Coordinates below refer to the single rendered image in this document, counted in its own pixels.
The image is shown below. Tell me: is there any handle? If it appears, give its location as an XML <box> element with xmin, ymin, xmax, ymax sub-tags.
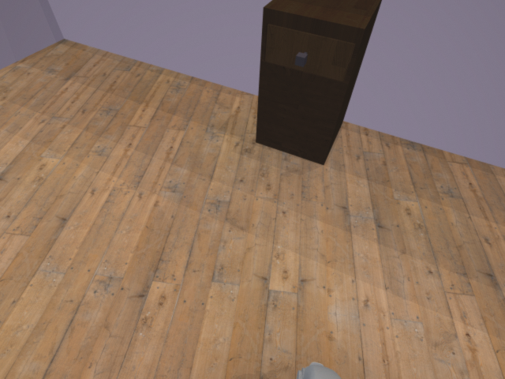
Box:
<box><xmin>295</xmin><ymin>52</ymin><xmax>308</xmax><ymax>67</ymax></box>

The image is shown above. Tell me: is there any drawer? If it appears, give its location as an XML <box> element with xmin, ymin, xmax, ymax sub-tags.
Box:
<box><xmin>265</xmin><ymin>24</ymin><xmax>355</xmax><ymax>81</ymax></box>

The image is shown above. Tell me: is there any cabinet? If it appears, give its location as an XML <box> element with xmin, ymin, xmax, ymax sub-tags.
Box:
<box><xmin>256</xmin><ymin>0</ymin><xmax>382</xmax><ymax>165</ymax></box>

